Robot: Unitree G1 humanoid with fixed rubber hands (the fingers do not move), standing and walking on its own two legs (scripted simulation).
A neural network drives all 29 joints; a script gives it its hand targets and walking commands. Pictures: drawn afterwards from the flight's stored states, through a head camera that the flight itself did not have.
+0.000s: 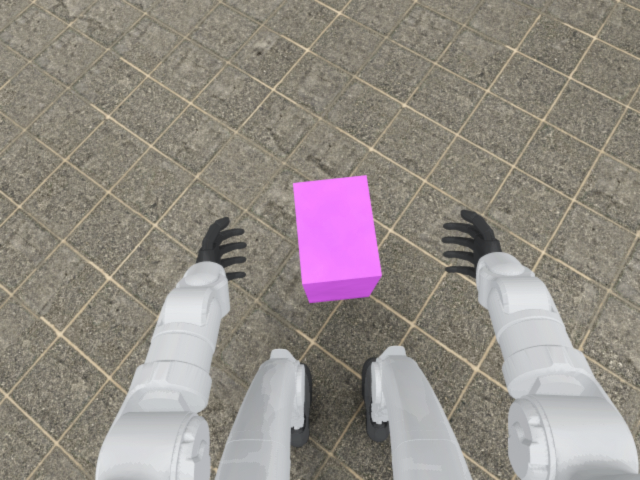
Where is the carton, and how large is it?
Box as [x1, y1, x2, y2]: [293, 175, 381, 302]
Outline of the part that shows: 366,175 293,183 302,284 309,302 368,296 381,275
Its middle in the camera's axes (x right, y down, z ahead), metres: +0.04 +0.01 +0.99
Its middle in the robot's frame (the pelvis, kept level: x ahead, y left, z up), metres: +0.51 +0.00 -0.54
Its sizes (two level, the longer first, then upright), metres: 0.238 0.171 0.292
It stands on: the floor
